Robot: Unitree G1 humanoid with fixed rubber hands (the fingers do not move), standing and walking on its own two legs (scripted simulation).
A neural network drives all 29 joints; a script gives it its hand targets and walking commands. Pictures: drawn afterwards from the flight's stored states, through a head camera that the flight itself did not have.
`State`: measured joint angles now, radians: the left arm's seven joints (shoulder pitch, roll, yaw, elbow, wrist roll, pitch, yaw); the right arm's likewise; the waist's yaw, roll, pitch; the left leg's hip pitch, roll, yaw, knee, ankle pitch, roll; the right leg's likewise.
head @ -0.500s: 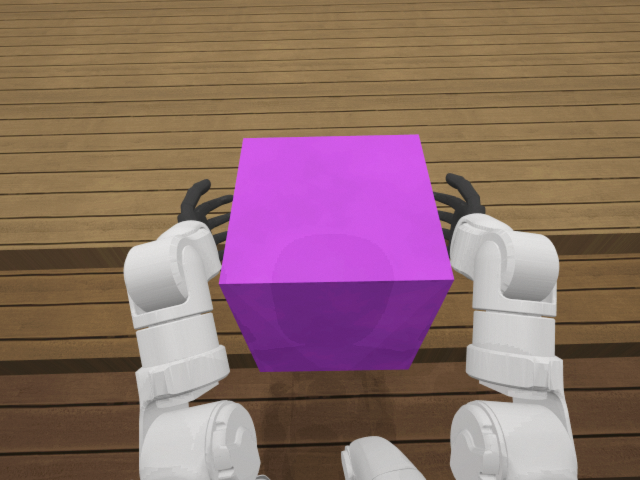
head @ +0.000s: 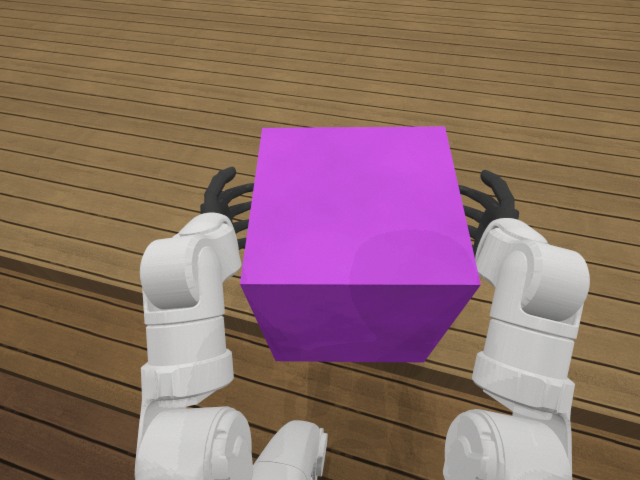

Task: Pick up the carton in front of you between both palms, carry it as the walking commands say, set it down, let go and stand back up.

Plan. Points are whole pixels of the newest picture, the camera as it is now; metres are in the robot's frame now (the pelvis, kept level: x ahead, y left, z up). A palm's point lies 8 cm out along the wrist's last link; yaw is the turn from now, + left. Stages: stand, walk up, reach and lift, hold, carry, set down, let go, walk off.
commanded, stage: carry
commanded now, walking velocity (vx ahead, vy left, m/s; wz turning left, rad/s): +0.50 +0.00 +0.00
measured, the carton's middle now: (350, 256) +0.37 +0.04 +0.06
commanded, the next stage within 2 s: none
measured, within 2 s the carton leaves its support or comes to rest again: neither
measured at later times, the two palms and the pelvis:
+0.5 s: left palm (310, 2) +0.70 +0.13 +0.24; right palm (529, 20) +0.65 -0.16 +0.24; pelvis +0.32 +0.04 +0.10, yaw -2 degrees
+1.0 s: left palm out of the picture +0.98 +0.12 +0.36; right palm out of the picture +1.01 -0.18 +0.35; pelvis +0.64 -0.06 +0.21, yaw +1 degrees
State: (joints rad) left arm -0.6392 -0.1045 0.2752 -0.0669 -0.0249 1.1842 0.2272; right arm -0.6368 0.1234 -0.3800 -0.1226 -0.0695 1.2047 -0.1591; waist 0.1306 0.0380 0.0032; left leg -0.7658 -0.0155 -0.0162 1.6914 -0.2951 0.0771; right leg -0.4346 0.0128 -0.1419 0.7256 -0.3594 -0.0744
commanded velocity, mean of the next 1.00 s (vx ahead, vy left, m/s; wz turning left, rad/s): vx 0.50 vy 0.00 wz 0.00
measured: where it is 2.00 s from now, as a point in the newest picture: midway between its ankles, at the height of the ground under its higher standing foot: (388, 166)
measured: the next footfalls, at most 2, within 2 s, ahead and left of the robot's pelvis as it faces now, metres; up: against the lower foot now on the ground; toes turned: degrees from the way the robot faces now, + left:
left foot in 0.24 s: +0.39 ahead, +0.12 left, +0.10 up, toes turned +4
right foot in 0.76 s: +0.74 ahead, -0.13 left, +0.21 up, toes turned -6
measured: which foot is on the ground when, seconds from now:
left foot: up 0.00-0.22, down 0.24-0.76, up 0.78-1.00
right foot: down 0.00-0.32, up 0.34-0.74, down 0.76-1.00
